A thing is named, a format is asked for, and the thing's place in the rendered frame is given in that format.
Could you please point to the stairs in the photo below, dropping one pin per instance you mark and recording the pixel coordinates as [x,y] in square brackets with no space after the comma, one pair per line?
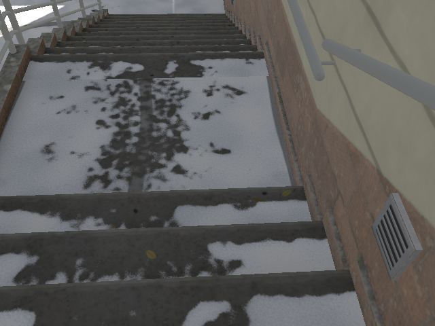
[157,33]
[200,257]

